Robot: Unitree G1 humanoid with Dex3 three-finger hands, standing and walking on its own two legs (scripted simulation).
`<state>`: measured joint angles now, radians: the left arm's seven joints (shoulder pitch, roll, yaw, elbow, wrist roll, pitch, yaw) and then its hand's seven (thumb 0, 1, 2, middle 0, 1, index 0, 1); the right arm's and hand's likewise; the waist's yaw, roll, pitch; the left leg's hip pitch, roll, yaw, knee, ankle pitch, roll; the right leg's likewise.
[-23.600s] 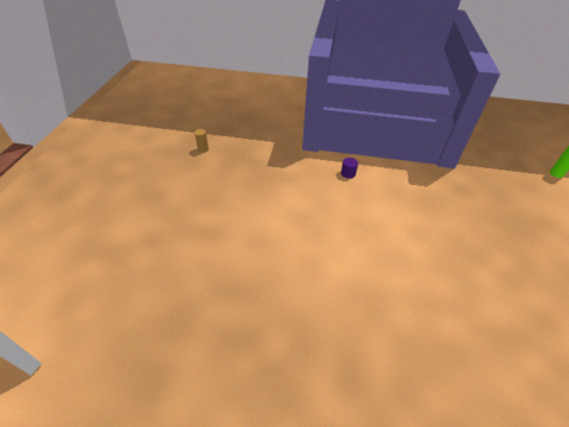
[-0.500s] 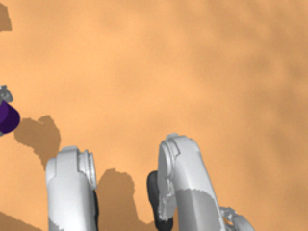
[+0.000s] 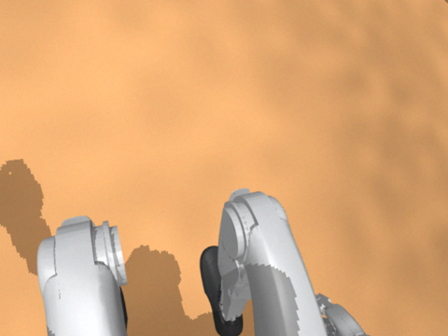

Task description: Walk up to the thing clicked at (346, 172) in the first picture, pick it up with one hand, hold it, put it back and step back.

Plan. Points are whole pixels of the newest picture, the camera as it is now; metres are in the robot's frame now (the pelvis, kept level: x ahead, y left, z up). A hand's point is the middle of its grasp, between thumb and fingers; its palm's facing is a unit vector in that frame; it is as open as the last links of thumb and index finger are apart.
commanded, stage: rest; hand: left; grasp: from above
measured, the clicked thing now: out of the picture +0.41 +0.37 -0.23
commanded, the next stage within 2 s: open in 0.80 s
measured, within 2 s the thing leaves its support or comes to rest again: rests again in 0.40 s
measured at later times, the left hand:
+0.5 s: hand out of the picture +0.40 +0.36 -0.22, palm faces -0.44 -0.15 -0.88, open 10.5 cm
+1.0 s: hand out of the picture +0.40 +0.36 -0.23, palm faces -0.44 -0.15 -0.88, open 10.5 cm
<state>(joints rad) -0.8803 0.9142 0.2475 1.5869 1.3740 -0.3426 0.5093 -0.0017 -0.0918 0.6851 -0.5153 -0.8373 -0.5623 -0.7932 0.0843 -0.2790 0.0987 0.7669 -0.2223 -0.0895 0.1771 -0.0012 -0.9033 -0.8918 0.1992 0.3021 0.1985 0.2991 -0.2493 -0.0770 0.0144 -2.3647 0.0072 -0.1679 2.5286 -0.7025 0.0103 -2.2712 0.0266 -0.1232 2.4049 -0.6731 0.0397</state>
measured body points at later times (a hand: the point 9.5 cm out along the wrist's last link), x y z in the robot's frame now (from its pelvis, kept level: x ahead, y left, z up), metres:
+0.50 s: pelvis +0.00 +0.00 -0.01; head +0.24 +0.12 +0.35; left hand +0.42 +0.36 -0.17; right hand +0.08 -0.27 -0.09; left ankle +0.07 +0.12 -0.27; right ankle +0.11 -0.12 -0.27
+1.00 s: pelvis +0.00 +0.00 -0.02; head +0.23 +0.12 +0.35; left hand +0.42 +0.36 -0.18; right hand +0.07 -0.26 -0.09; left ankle +0.07 +0.12 -0.27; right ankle +0.11 -0.12 -0.27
